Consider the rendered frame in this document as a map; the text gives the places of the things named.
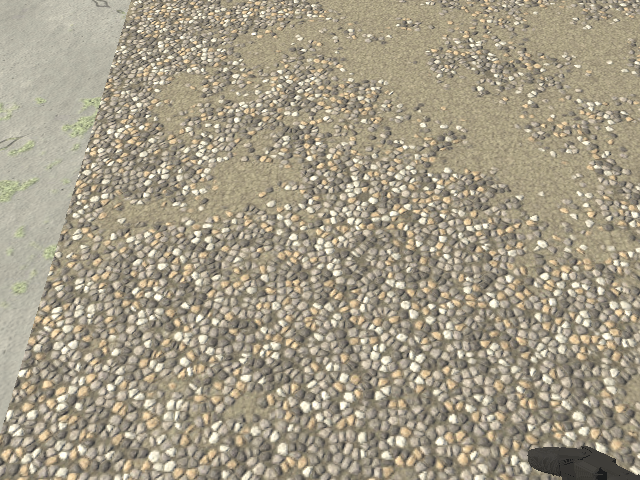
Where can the robot right hand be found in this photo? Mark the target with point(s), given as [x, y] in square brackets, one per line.
[578, 464]

